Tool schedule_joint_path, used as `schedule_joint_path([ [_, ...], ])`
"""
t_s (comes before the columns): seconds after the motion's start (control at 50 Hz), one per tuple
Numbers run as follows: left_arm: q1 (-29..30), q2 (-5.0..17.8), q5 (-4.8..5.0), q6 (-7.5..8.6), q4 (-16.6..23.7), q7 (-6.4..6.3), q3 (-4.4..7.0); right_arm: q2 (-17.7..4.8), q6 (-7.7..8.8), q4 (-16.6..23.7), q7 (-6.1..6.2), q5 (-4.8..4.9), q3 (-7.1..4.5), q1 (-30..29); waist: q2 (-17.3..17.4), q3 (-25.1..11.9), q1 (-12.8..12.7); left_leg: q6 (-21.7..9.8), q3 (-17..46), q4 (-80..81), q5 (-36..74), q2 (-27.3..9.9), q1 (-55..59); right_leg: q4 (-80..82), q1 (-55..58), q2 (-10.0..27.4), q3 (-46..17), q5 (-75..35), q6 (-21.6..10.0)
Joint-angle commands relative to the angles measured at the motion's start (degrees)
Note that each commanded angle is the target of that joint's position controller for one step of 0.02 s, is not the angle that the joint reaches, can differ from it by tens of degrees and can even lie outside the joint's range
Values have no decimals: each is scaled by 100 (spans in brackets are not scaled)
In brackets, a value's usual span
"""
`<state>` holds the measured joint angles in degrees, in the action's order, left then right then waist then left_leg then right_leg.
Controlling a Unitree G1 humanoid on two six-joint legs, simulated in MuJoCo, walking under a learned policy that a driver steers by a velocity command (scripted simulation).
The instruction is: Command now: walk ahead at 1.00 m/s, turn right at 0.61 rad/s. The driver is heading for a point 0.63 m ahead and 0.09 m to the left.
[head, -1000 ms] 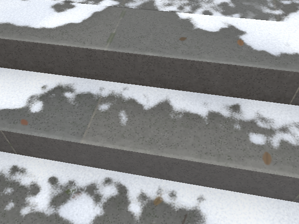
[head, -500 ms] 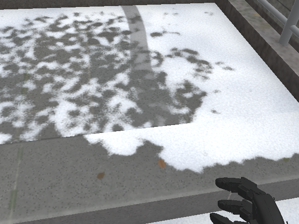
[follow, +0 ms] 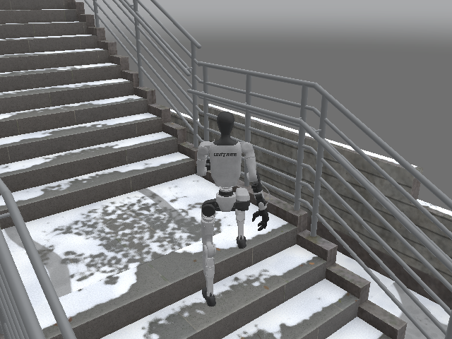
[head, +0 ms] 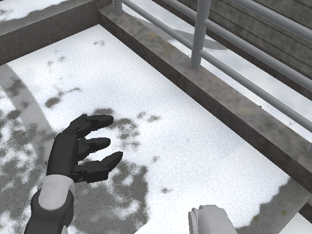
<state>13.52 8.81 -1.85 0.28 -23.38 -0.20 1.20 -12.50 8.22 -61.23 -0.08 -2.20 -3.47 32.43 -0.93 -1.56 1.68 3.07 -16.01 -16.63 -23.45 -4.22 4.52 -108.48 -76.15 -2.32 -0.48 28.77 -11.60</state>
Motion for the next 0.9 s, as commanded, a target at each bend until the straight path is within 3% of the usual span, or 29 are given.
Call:
schedule_joint_path([
  [0.02, 33, -190, 105, 45, 296, 54, -284, -411, -70, 291, 82, 110, 84, -95, 0, 796, -655, -812, -170, 1575, 5266, -567, -1164, 2162, 1509, 45, 1395, 371, -86],
  [0.04, -524, 129, 221, 46, 51, 175, -232, -661, -56, 592, 177, 359, 90, -70, -152, -289, -645, -1094, -31, 1342, 7909, -703, -1877, 3376, 4456, -284, 1798, -704, -22],
  [0.06, -1540, 371, 190, -2, -275, 141, -77, -1359, 30, 869, 214, 435, -1, -51, 325, -1435, -967, -1236, 173, 212, 11048, -1009, -1849, 2989, 6290, -856, 1794, -721, 136],
  [0.08, -2714, 676, 161, -92, -380, 90, 97, -2279, 138, 1183, 150, 375, -298, -535, 1297, -2007, -1594, -1288, 370, -1059, 12066, -1360, -1018, 3762, 6631, -742, 1251, -541, 138],
  [0.1, -3335, 1004, 108, -114, -562, 141, 280, -2398, 90, 1433, 43, 450, -458, -851, 1443, -2381, -1944, -1231, 611, -2940, 11775, -1341, -890, 4880, 7212, -875, 367, -94, 5],
  [0.12, -3007, 1848, 86, -42, -612, 152, 539, -1573, 177, 1832, -197, 350, -353, -919, 18, -2422, -1380, -850, 852, -5795, 5475, -185, -2816, 6796, 8083, 117, -2559, 1188, -586],
  [0.14, -3102, 2069, 21, -125, -657, 96, 692, -1134, 292, 2335, -421, 157, -275, -1536, -625, -3145, -1284, -730, 1576, -8731, 1731, 916, -3819, 8519, 8338, 1199, -5399, 1988, -889],
  [0.16, -2545, 1959, 71, 5, -800, 113, 682, -325, 249, 2675, -361, 137, -145, -1746, -154, -2756, -778, -746, 2448, -10146, 1748, 764, -4636, 8735, 7996, 1220, -5523, 1552, -784],
  [0.18, -2585, 1653, 200, 214, -1195, 114, 613, -31, 149, 2835, -224, 92, -11, -1901, 516, -1903, -620, -748, 2379, -10271, 1536, 517, -4969, 8642, 7259, 1193, -4860, 573, -662],
  [0.2, -2873, 1158, 233, 370, -1673, 35, 469, 274, 87, 2988, -52, 52, 196, -2007, 169, -990, -464, -601, 2171, -9822, 1135, 287, -5111, 8479, 6358, 910, -4566, -608, -699],
  [0.24, -3216, 334, -48, 565, -2123, -193, 288, 492, -109, 3365, -34, -117, 366, -2400, 219, -426, -261, -948, 2919, -9484, -79, 83, -5616, 8267, 5877, 818, -3859, -128, -786],
  [0.3, -3327, 474, 19, 784, -2254, -116, 210, 53, -455, 3372, 63, -45, 325, -2362, 938, 370, 139, -803, 2544, -7925, -370, -114, -6098, 9192, 5756, 1001, -3059, -1303, -508],
  [0.34, -3075, 716, 72, 783, -2129, -95, 214, -215, -487, 3708, 4, -16, 327, -3122, 710, 1009, 105, -548, 2196, -5434, 119, -386, -5762, 10069, 5293, 750, -2115, -1820, -272],
  [0.38, -2991, 1092, 63, 849, -2019, -77, 271, -257, -547, 3690, -196, 31, 344, -3188, 433, 588, 85, -560, 1747, -4027, 1927, -342, -4296, 10577, 4987, 483, -1368, -2434, -96],
  [0.42, -3188, 1532, 252, 907, -2109, 26, 385, -166, -511, 3394, -326, 116, 351, -3090, 319, 334, -84, -836, 1437, -3029, 2933, -213, -3124, 10923, 5354, 576, -735, -3255, 101],
  [0.44, -3464, 1626, 198, 872, -2158, 38, 383, -168, -527, 3244, -340, 166, 349, -3140, 271, 191, -212, -924, 1227, -2947, 2894, -46, -3117, 10724, 6203, 674, -440, -4057, 126],
  [0.48, -4017, 1575, 208, 827, -2343, 46, 390, -224, -416, 3254, -225, 57, 277, -3500, 67, 290, -532, -1009, 763, -2383, 2675, 295, -3245, 9949, 7293, 770, -306, -6528, 345],
  [0.52, -4180, 1764, 115, 792, -2372, 15, 463, -612, -179, 3137, -46, -40, 108, -2952, -289, -11, -287, -1030, 678, -1486, 2454, 695, -2695, 8184, 7910, 715, -323, -8178, 781],
  [0.54, -4305, 1762, 182, 787, -2432, -34, 494, -737, -107, 2885, 14, -92, 10, -2145, -373, -459, 111, -1092, 697, -750, 3357, 731, -1460, 7092, 7652, 622, -258, -7971, 946],
  [0.56, -4177, 1596, 224, 795, -2241, -60, 484, -1161, -55, 2625, 69, -225, -115, -1508, -262, -864, 346, -1226, 1355, -1062, 4861, -64, 103, 5768, 6359, 224, -198, -5703, 1055],
  [0.58, -4833, 649, 387, 755, -2033, -65, 252, -1617, -102, 2437, -11, -359, -198, -900, 1486, -2445, 66, -2212, 3107, -2741, 10105, -2291, 3068, 2633, 4123, -612, -150, 962, 1403],
  [0.6, -4351, 1284, 454, 747, -2024, -99, 351, -1411, -161, 2303, -145, 45, -262, -153, 832, -3605, 737, -2344, 4096, -2277, 10292, -2245, 3287, 1684, 3683, -723, -903, 574, 1266],
  [0.62, -3673, 1177, 411, 755, -1832, -89, 326, -1173, -199, 2277, -160, 140, -203, -725, 618, -3077, 498, -2010, 3686, -1710, 8134, -1886, 2418, 2025, 3509, -311, -1054, -241, 1238],
  [0.64, -3367, 1011, 311, 727, -1728, -83, 237, -793, -156, 2304, -184, 157, -115, -1235, 307, -1967, 203, -1781, 3391, -1320, 7461, -1660, 1334, 2545, 3350, -78, -817, -459, 1279],
  [0.68, -3046, 711, 42, 514, -1622, -104, 117, -354, -277, 2286, -65, 126, 107, -1478, -33, -1194, 20, -1791, 2985, -803, 7047, -1399, -84, 2923, 3603, 156, -668, -186, 1304],
  [0.7, -3249, 490, 24, 362, -1659, -100, 57, -221, -321, 2292, -17, 126, 201, -1616, -31, -1058, -210, -1804, 2696, -614, 7144, -1376, -687, 3303, 3952, 242, -538, 54, 1358],
  [0.78, -3466, 154, 10, 277, -1714, 46, -184, -663, -387, 2171, -23, 185, 134, -2023, 602, -802, -645, -1450, 1446, -238, 7268, -702, -2162, 5646, 5533, 240, -57, -1065, 1265],
  [0.82, -3579, 544, 55, 222, -1930, 144, -58, -683, -299, 1982, -85, 330, 110, -1631, 797, -759, -555, -1239, 1367, -270, 6562, -600, -2036, 6235, 5943, 182, -11, -2084, 1177],
  [0.9, -2812, 781, 57, 76, -1793, -86, 64, -449, -351, 1812, 10, 344, 220, -1665, 1032, 36, -499, -799, 1395, -438, 3274, -266, -2119, 7640, 6213, 294, 30, -2921, 1042],
])
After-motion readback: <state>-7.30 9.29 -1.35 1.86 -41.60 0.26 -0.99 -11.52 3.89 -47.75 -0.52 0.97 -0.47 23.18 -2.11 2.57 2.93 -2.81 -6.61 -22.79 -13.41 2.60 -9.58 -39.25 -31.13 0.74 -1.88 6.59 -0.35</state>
